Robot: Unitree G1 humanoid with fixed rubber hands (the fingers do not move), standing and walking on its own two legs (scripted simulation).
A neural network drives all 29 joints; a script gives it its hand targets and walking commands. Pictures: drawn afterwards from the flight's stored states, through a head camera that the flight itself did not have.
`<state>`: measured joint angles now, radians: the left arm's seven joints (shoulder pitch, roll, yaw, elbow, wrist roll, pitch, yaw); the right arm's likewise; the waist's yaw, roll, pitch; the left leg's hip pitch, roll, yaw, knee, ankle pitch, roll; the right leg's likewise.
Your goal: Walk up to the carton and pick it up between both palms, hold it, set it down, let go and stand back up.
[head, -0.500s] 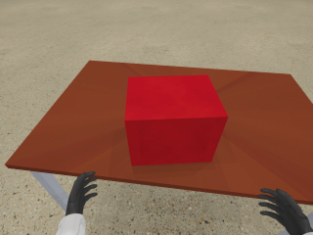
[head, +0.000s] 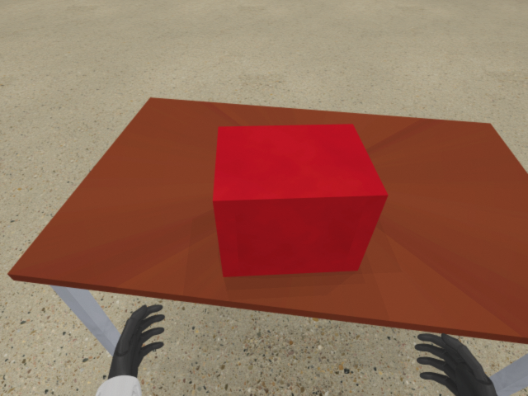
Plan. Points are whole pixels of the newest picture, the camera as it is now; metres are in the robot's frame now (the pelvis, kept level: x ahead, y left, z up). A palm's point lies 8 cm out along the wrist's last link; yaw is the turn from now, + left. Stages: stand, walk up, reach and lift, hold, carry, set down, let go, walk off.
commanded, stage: set down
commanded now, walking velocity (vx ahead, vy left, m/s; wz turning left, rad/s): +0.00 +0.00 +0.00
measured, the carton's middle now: (288, 199) +0.51 +0.01 +0.01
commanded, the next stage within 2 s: let go in 1.22 s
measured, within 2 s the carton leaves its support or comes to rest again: neither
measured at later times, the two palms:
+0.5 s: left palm (128, 370) +0.17 +0.23 -0.03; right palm out of the picture +0.18 -0.24 -0.04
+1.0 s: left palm (124, 389) +0.16 +0.24 -0.06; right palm out of the picture +0.17 -0.21 -0.07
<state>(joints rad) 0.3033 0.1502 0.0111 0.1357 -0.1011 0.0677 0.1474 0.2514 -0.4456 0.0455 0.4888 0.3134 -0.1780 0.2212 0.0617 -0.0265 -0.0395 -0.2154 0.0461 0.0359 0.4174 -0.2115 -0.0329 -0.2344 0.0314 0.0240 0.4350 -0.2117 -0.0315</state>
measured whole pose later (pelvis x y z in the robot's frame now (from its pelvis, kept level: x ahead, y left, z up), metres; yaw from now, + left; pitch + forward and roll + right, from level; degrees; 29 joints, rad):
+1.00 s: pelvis +0.01 +0.01 +0.00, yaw +0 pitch +0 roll +0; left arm 0.30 0.17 0.01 0.27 -0.06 0.14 0.07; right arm 0.26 -0.22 0.02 0.60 0.04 -0.18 0.06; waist 0.06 -0.03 0.04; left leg -0.17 0.03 0.04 0.39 -0.22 -0.02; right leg -0.18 0.02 0.02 0.39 -0.21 -0.02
